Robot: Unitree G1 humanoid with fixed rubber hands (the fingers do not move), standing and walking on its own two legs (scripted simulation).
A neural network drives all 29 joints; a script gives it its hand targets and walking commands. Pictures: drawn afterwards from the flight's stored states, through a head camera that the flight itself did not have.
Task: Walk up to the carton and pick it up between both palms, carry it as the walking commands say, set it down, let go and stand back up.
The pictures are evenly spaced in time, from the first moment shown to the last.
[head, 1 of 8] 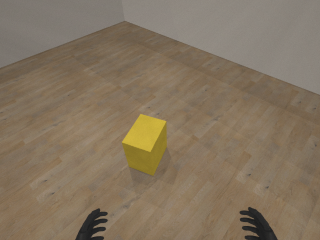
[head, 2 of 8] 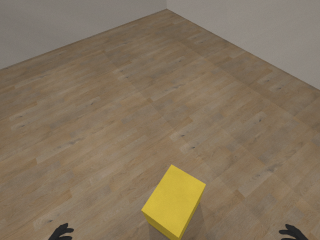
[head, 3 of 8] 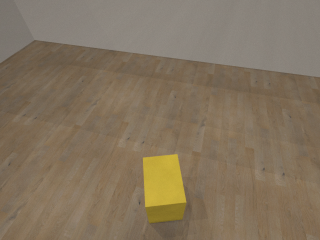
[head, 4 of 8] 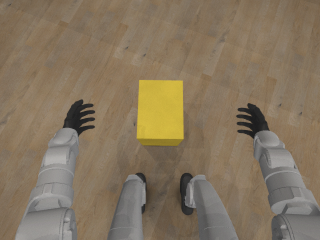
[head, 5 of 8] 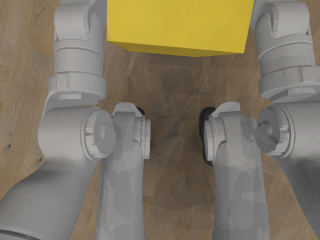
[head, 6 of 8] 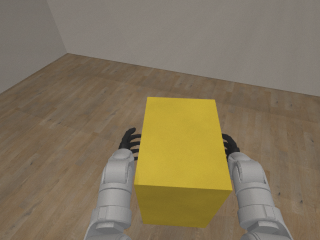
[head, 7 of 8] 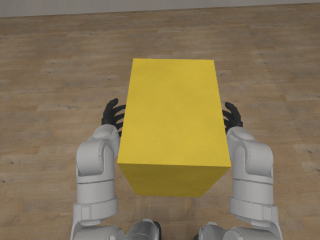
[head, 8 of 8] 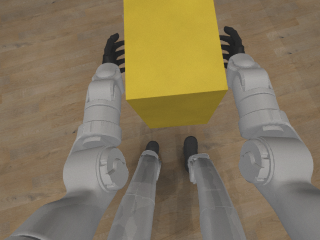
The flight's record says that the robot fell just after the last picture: yes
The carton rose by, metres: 0.68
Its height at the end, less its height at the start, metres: +0.47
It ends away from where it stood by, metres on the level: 0.51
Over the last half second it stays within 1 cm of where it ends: no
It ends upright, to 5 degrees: yes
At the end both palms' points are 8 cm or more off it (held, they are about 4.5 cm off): no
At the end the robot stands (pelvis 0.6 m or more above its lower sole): yes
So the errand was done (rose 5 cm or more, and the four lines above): no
